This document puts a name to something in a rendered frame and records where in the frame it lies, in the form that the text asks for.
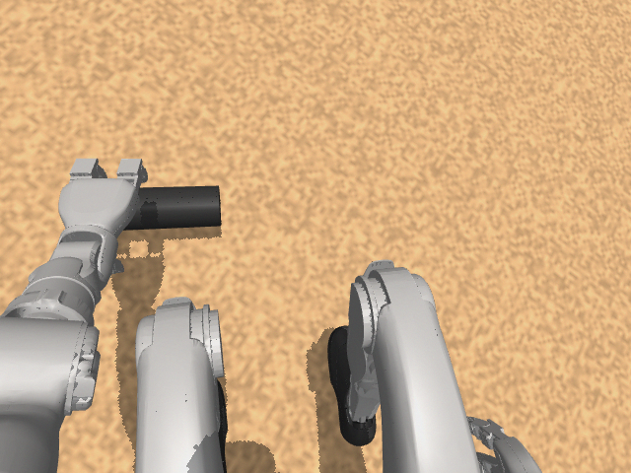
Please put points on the left robot hand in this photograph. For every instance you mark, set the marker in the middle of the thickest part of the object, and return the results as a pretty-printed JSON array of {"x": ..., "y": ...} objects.
[{"x": 90, "y": 198}]

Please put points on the left robot arm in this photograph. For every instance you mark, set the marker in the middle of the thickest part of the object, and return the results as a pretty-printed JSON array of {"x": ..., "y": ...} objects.
[{"x": 48, "y": 349}]

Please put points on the right robot foot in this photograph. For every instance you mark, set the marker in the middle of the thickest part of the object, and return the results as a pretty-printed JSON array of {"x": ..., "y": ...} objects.
[{"x": 354, "y": 432}]

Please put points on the bottle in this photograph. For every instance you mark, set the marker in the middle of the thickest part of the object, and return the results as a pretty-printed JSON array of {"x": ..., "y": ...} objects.
[{"x": 177, "y": 207}]

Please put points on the right robot hand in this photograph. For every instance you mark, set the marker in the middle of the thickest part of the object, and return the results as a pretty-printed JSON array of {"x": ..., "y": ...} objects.
[{"x": 511, "y": 455}]

